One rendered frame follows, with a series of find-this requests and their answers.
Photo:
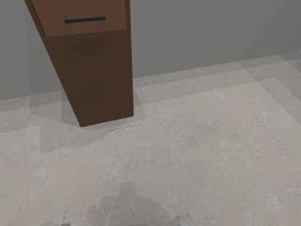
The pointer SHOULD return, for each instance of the cabinet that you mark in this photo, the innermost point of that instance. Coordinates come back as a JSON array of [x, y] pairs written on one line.
[[95, 70]]

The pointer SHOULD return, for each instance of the drawer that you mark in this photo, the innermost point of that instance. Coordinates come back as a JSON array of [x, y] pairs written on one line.
[[52, 14]]

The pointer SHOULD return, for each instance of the handle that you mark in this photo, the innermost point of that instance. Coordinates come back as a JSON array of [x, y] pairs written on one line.
[[84, 19]]

